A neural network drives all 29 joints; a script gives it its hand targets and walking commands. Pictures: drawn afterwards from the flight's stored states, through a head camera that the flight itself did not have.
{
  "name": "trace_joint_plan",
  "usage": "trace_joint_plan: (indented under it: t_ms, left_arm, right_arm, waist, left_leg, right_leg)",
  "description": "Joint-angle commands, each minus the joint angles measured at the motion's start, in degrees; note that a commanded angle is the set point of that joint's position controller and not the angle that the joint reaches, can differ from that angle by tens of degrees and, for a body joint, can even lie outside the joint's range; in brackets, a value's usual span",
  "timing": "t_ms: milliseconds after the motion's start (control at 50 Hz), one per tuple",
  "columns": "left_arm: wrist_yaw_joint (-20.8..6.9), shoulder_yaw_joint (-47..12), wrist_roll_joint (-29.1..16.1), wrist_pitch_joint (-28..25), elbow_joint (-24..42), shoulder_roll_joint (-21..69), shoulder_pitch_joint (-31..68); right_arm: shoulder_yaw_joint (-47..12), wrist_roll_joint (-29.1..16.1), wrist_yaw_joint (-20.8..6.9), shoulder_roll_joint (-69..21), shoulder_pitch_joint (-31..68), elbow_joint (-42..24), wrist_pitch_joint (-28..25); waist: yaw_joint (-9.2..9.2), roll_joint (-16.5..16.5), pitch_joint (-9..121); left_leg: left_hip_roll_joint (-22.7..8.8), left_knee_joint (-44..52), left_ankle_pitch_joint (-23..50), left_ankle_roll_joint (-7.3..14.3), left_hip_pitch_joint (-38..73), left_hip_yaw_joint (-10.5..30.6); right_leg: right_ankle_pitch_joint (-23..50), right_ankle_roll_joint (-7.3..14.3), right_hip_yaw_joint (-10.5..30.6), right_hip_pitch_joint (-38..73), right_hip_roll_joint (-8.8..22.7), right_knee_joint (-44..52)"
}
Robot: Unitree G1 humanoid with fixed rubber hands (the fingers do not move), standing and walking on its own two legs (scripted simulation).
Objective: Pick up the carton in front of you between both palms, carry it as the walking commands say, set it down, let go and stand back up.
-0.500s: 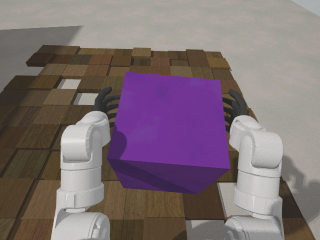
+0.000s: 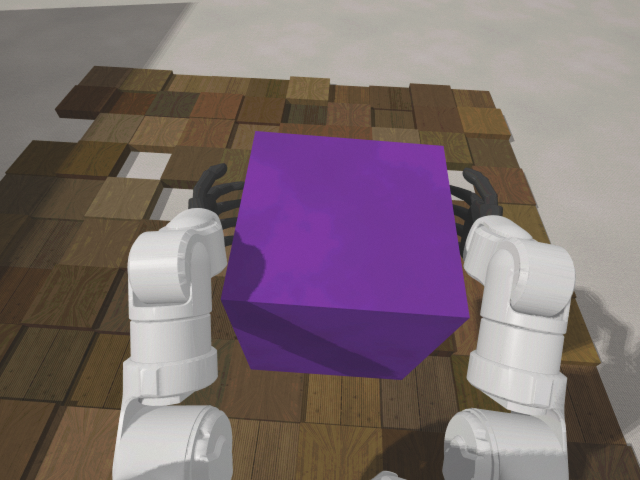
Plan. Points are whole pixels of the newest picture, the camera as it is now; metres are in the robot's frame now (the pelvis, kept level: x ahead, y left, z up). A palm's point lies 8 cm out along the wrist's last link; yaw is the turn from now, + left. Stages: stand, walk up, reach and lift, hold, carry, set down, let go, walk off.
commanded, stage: carry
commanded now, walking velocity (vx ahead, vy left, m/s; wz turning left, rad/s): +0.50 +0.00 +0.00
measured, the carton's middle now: (336, 269) +0.35 +0.02 +0.07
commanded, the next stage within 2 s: none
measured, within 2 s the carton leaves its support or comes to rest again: neither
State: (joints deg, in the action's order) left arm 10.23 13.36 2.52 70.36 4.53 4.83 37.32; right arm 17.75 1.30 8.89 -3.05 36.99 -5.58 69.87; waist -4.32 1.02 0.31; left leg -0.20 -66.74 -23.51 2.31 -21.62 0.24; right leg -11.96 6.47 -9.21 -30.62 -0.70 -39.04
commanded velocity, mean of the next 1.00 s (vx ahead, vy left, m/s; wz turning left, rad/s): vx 0.07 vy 0.00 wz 0.00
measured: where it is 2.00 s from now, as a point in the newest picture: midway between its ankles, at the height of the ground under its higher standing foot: (309, 391)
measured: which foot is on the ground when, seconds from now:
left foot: up 0.00-0.28, down 0.30-1.00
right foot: down 0.00-0.32, up 0.34-0.56, down 0.58-1.00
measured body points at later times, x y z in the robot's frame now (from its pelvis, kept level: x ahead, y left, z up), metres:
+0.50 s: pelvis +0.30 +0.05 +0.02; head +0.34 +0.06 +0.47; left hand +0.68 +0.19 +0.12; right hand +0.67 -0.11 +0.13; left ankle +0.34 +0.13 -0.72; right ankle +0.29 -0.07 -0.70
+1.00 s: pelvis +0.43 +0.05 +0.02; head +0.45 +0.04 +0.47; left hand +0.78 +0.20 +0.13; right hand +0.79 -0.10 +0.13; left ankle +0.34 +0.13 -0.71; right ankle +0.38 -0.06 -0.72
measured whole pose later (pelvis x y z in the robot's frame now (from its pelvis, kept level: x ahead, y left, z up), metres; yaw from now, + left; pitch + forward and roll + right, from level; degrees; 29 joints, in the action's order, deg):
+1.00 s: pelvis +0.43 +0.05 +0.02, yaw +0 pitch +6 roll +0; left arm 8.6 12.7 2.7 65.1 5.2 5.6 28.0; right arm 14.0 3.8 7.3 -5.6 29.1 -4.0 63.8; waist -0.6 0.3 4.4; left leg 0.3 -32.7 -16.7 1.6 -13.9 -5.7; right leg -7.3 2.5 -5.6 -14.2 0.5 -26.5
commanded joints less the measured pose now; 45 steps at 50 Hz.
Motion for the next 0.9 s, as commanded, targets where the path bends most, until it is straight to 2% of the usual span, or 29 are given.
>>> trace_joint_plan:
  t_ms: [0,20,80,120,140,180,200,240,260,280,300,320,340,360,380,400,440,480,520,540,560,580,600,620,640,680,720,820,880]
  left_arm:
    - [-7.25,-39.61,-23.28,-1.16,10.95,50.60,44.99]
    - [-7.42,-40.03,-24.23,-1.28,11.80,50.64,45.60]
    - [-7.41,-39.11,-23.85,-0.71,10.82,48.09,42.18]
    - [-7.29,-37.71,-22.20,0.14,8.26,46.25,38.87]
    - [-7.32,-37.01,-21.36,0.52,6.97,45.66,37.84]
    - [-7.49,-35.86,-19.76,1.04,4.68,45.00,36.89]
    - [-7.52,-35.41,-19.00,1.10,3.94,44.95,36.68]
    - [-7.38,-34.78,-17.82,1.18,3.30,45.31,37.25]
    - [-7.13,-34.17,-17.02,1.33,2.35,45.25,37.12]
    - [-6.79,-33.35,-15.99,1.49,0.97,44.26,36.51]
    - [-6.46,-32.14,-15.26,2.04,-0.83,43.00,36.18]
    - [-5.99,-30.86,-14.66,2.74,-3.43,43.28,35.84]
    - [-5.80,-30.58,-14.67,2.92,-3.54,43.85,35.21]
    - [-5.88,-31.06,-15.29,2.76,-3.38,46.00,36.44]
    - [-6.10,-31.53,-15.78,2.28,-3.41,48.73,37.45]
    - [-6.39,-31.87,-15.94,1.57,-3.38,51.34,37.73]
    - [-6.87,-33.16,-15.72,-0.15,-2.52,55.67,38.12]
    - [-7.23,-34.80,-15.32,-1.96,-1.08,57.49,37.11]
    - [-7.54,-36.11,-14.81,-3.47,0.14,57.27,34.97]
    - [-7.78,-36.42,-14.53,-4.01,0.62,56.53,33.60]
    - [-8.10,-36.58,-14.24,-4.35,0.87,55.77,32.17]
    - [-8.52,-36.42,-14.07,-4.51,0.80,54.46,30.83]
    - [-8.70,-37.04,-13.57,-5.25,1.18,53.71,31.64]
    - [-8.95,-37.55,-13.60,-5.60,1.30,53.46,30.93]
    - [-9.20,-37.73,-13.79,-5.97,1.51,52.68,29.71]
    - [-9.44,-37.89,-14.18,-6.38,1.69,51.18,27.21]
    - [-9.13,-38.37,-14.26,-6.55,2.85,50.00,25.74]
    - [-8.10,-38.69,-15.01,-6.03,4.41,47.97,24.60]
    - [-8.02,-39.11,-15.67,-5.96,4.93,48.32,26.18]
  right_arm:
    - [-35.62,-12.81,-4.93,-47.31,36.39,-4.22,0.30]
    - [-35.38,-11.95,-4.61,-46.73,35.66,-4.27,0.27]
    - [-35.46,-10.30,-3.88,-44.49,32.63,-3.45,0.87]
    - [-35.55,-9.84,-3.83,-43.74,31.14,-2.06,1.69]
    - [-35.60,-9.85,-3.96,-43.63,30.96,-1.40,2.07]
    - [-35.76,-10.30,-4.42,-43.90,31.11,-0.07,2.69]
    - [-35.94,-10.94,-4.75,-44.24,31.65,0.07,2.91]
    - [-36.54,-12.60,-5.52,-45.24,33.62,0.33,3.07]
    - [-36.54,-13.25,-5.80,-45.24,33.52,1.44,3.15]
    - [-36.03,-13.41,-6.05,-45.00,32.70,2.68,3.27]
    - [-34.84,-13.06,-6.01,-43.78,32.32,4.45,3.34]
    - [-33.49,-12.44,-5.46,-42.27,34.30,6.70,3.33]
    - [-33.16,-13.04,-5.29,-42.97,31.79,7.95,3.08]
    - [-33.25,-13.80,-5.53,-45.52,32.05,6.95,2.61]
    - [-33.58,-14.49,-6.07,-48.86,33.67,5.80,2.18]
    - [-34.81,-15.11,-6.76,-52.39,35.21,4.92,1.62]
    - [-36.65,-15.82,-7.79,-57.02,37.42,2.97,0.04]
    - [-38.66,-16.09,-8.29,-58.91,37.19,1.24,-1.62]
    - [-40.51,-16.04,-8.52,-58.97,35.45,0.55,-3.02]
    - [-41.23,-15.84,-8.58,-58.45,34.15,0.55,-3.58]
    - [-41.87,-15.44,-8.53,-57.78,32.55,1.20,-4.08]
    - [-42.34,-14.88,-8.41,-57.00,30.64,2.08,-4.54]
    - [-43.16,-15.11,-8.61,-57.53,30.47,1.13,-4.74]
    - [-44.34,-15.39,-8.67,-57.27,31.04,0.05,-5.01]
    - [-45.24,-15.78,-8.68,-57.31,31.64,-0.56,-5.25]
    - [-45.97,-16.23,-8.51,-56.96,30.04,-0.16,-5.69]
    - [-45.59,-16.16,-8.13,-55.60,27.72,-0.05,-5.89]
    - [-42.51,-13.90,-7.21,-51.82,22.49,1.09,-5.25]
    - [-41.55,-12.93,-7.06,-50.94,22.45,0.76,-5.11]
  waist:
    - [0.51,-3.09,27.63]
    - [1.50,-3.91,26.89]
    - [0.77,-6.35,26.38]
    - [0.44,-7.65,25.30]
    - [0.36,-8.32,24.46]
    - [0.44,-8.38,22.36]
    - [0.88,-9.11,22.26]
    - [2.34,-7.74,21.23]
    - [3.48,-4.94,21.53]
    - [4.45,-2.63,22.76]
    - [4.93,5.56,24.24]
    - [6.71,13.48,28.11]
    - [7.93,12.24,30.02]
    - [8.09,10.46,30.30]
    - [7.42,8.13,30.25]
    - [6.73,7.38,29.97]
    - [5.87,7.30,30.95]
    - [5.44,7.67,32.36]
    - [4.89,7.01,32.85]
    - [4.79,6.67,32.62]
    - [4.51,5.02,32.58]
    - [4.58,0.51,33.22]
    - [5.31,-6.04,32.69]
    - [4.90,-9.80,31.51]
    - [4.32,-11.22,30.80]
    - [3.95,-8.76,30.37]
    - [3.69,-6.68,31.21]
    - [4.24,-0.21,29.73]
    - [5.04,2.61,26.44]
  left_leg:
    - [-2.01,-7.55,-0.87,1.21,-21.62,3.10]
    - [-3.10,-2.59,0.25,0.92,-20.12,3.16]
    - [-2.58,9.52,2.69,-0.63,-18.80,0.13]
    - [-3.19,18.28,8.84,-1.44,-17.86,-0.61]
    - [-3.02,22.66,12.87,-1.64,-16.42,-1.57]
    - [-0.85,31.86,20.64,-2.21,-11.48,-4.79]
    - [-0.30,36.39,24.76,-2.38,-7.44,-5.41]
    - [0.61,45.31,34.22,-2.52,2.01,-7.19]
    - [1.03,48.42,37.97,-2.49,9.96,-9.27]
    - [-3.14,47.72,44.44,-2.44,19.00,-6.39]
    - [-12.52,40.18,75.32,0.34,29.58,3.49]
    - [-21.21,34.68,94.28,9.37,41.08,12.26]
    - [-21.14,35.81,86.59,11.18,40.66,12.95]
    - [-19.02,37.67,76.88,10.29,39.03,12.44]
    - [-18.14,39.24,69.54,8.82,37.76,12.30]
    - [-17.48,41.15,63.93,8.19,35.55,11.60]
    - [-15.22,43.00,56.32,7.25,30.99,6.72]
    - [-13.71,41.71,55.69,6.73,27.68,2.11]
    - [-11.35,38.41,54.64,5.04,24.09,-1.69]
    - [-10.07,37.13,50.30,3.79,21.69,-2.27]
    - [-8.89,35.97,41.63,2.40,17.91,-1.99]
    - [-7.51,33.62,29.11,1.12,12.00,-2.17]
    - [-4.25,36.54,18.51,-0.35,8.93,-2.64]
    - [-3.10,38.87,12.10,-0.83,6.90,-2.76]
    - [-2.98,38.83,12.94,-1.08,6.77,-2.92]
    - [-2.42,38.55,19.90,-1.35,8.01,-3.45]
    - [-2.53,37.86,28.36,-1.03,11.03,-3.27]
    - [-3.86,35.54,51.49,-0.47,20.59,-2.69]
    - [-4.45,33.57,60.85,0.24,25.58,-3.04]
  right_leg:
    - [11.50,7.77,30.52,37.15,17.29,14.95]
    - [9.22,6.48,27.63,34.75,16.40,16.05]
    - [12.45,6.93,21.52,33.98,15.62,17.27]
    - [15.15,6.39,17.91,34.28,14.86,17.71]
    - [16.65,5.54,15.44,33.77,13.88,17.77]
    - [25.00,2.95,9.57,31.92,11.09,15.84]
    - [25.72,1.63,7.84,30.43,10.45,14.65]
    - [21.56,-1.10,5.45,26.43,9.21,10.77]
    - [20.02,-3.07,3.20,22.89,6.67,4.95]
    - [14.92,-4.91,2.88,16.62,5.30,-1.09]
    - [-4.53,-7.26,1.93,7.26,1.43,-9.53]
    - [-22.95,-8.55,6.45,-2.63,-1.58,-18.92]
    - [-25.63,-8.06,9.04,-5.37,-0.68,-19.74]
    - [-24.31,-7.49,9.58,-5.53,0.52,-16.75]
    - [-21.50,-7.18,10.08,-4.82,1.83,-11.14]
    - [-19.10,-7.21,9.93,-2.52,2.32,-4.84]
    - [-13.27,-7.36,7.52,5.17,0.71,2.52]
    - [-6.14,-7.14,5.79,10.97,0.28,7.56]
    - [8.11,-7.04,4.26,17.74,0.77,15.78]
    - [13.71,-6.73,4.80,20.79,2.26,17.86]
    - [20.04,-5.66,7.48,24.58,5.45,18.81]
    - [37.14,-4.05,12.20,30.44,10.93,16.20]
    - [51.95,-0.44,14.25,32.72,14.09,11.27]
    - [57.49,0.85,14.33,35.71,14.87,10.58]
    - [58.90,0.78,13.47,36.87,14.57,10.10]
    - [60.44,0.20,11.71,36.66,12.97,8.02]
    - [58.10,-0.33,10.70,34.35,11.15,5.96]
    - [41.09,-2.32,7.37,22.38,5.97,4.25]
    - [28.37,-4.23,3.85,16.12,2.21,10.05]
